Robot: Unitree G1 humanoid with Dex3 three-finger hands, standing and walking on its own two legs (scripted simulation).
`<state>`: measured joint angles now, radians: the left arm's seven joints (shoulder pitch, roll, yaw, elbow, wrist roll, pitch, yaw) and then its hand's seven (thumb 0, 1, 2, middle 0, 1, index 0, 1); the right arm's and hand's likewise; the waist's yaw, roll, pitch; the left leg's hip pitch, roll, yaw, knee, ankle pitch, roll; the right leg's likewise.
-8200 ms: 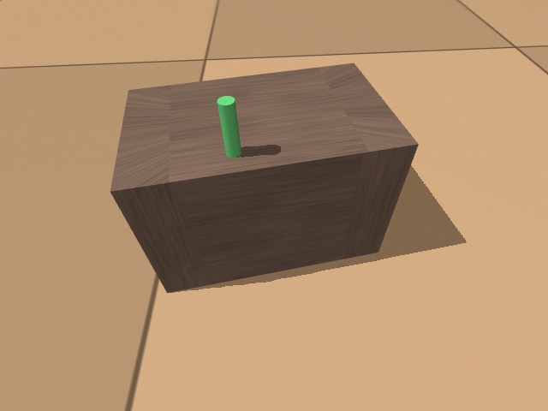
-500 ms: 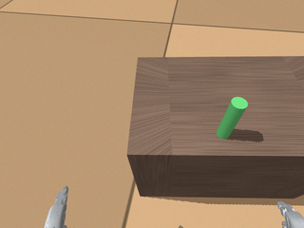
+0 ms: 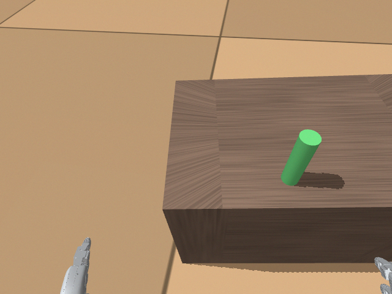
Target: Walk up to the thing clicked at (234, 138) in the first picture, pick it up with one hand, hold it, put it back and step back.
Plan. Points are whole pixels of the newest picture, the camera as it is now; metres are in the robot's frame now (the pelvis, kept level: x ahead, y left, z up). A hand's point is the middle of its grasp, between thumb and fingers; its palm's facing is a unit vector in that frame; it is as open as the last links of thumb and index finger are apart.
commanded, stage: go down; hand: right
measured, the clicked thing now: (298, 160) +0.45 -0.21 -0.04
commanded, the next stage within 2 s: approach in 1.82 s
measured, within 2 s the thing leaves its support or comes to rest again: neither
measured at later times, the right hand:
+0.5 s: hand out of the picture +0.24 -0.35 -0.01, palm faces +0.16 +0.96 -0.24, open 17.6 cm
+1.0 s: hand out of the picture +0.31 -0.38 +0.02, palm faces +0.17 +0.98 -0.12, open 17.5 cm
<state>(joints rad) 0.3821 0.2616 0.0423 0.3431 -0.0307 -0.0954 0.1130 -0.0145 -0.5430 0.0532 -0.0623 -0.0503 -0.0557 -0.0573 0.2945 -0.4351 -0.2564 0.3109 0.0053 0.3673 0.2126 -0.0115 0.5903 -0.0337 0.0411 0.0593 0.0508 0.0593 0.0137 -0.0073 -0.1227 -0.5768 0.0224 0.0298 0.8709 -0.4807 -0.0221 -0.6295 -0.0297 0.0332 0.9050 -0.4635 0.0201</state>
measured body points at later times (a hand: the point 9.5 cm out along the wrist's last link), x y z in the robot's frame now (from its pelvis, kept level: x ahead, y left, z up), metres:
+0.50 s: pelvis -0.03 -0.01 -0.01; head +0.02 -0.03 +0.44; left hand +0.12 +0.26 -0.04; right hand +0.23 -0.40 +0.00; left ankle -0.03 +0.13 -0.69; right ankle -0.01 -0.13 -0.69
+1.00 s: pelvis -0.03 -0.01 +0.00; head +0.05 -0.04 +0.44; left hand +0.12 +0.26 -0.05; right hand +0.30 -0.43 +0.03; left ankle -0.03 +0.13 -0.69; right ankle -0.01 -0.13 -0.69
